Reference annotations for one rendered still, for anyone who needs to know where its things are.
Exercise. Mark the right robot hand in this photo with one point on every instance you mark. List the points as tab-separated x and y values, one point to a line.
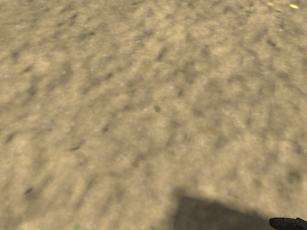
288	223

